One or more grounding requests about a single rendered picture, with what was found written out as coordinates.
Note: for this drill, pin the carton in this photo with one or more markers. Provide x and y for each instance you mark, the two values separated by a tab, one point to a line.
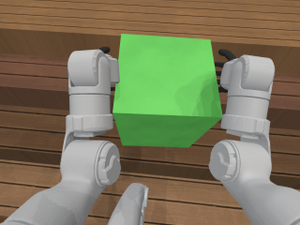
168	91

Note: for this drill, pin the left robot forearm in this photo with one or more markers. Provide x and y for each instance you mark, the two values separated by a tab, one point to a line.
91	74

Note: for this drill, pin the left robot upper arm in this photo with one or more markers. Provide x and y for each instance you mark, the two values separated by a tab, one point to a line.
87	167

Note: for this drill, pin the right robot upper arm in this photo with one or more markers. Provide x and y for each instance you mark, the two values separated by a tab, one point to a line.
244	169

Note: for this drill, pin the robot left thigh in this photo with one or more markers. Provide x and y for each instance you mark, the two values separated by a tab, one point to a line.
128	211

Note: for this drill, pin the right robot forearm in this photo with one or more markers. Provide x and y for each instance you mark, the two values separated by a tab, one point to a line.
249	81

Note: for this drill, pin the right robot hand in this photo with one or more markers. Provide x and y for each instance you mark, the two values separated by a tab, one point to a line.
230	57

